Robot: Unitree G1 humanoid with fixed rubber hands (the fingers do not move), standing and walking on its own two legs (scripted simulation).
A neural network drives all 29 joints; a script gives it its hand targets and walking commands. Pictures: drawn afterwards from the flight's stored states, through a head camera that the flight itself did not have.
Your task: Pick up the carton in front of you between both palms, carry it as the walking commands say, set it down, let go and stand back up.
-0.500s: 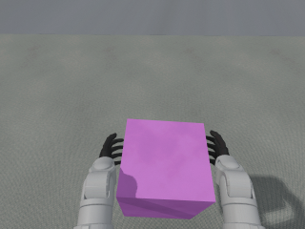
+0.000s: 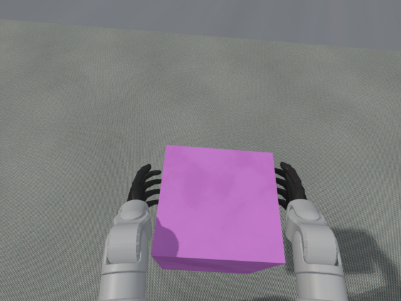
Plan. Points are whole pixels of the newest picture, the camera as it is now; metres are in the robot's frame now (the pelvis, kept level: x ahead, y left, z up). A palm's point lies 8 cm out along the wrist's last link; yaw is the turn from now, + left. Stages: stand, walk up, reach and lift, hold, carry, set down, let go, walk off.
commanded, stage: carry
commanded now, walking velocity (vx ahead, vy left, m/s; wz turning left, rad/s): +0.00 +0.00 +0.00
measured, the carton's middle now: (212, 216) +0.30 +0.01 -0.05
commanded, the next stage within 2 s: none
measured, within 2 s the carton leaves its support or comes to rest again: neither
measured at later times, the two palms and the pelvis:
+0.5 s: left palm (148, 146) +0.43 +0.15 +0.04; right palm (283, 144) +0.43 -0.15 +0.05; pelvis +0.13 -0.01 +0.01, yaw +1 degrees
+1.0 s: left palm (152, 135) +0.47 +0.15 +0.03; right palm (275, 134) +0.48 -0.15 +0.02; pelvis +0.19 -0.01 +0.00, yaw +3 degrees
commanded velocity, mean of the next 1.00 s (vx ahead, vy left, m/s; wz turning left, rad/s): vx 0.00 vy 0.00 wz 0.00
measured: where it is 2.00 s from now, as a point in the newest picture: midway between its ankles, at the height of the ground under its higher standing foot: outside the picture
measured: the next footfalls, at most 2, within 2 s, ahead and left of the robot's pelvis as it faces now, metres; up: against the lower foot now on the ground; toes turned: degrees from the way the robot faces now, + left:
right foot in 0.18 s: +0.08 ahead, -0.13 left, +0.01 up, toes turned -9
right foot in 0.84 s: +0.21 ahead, -0.12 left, +0.00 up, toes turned +16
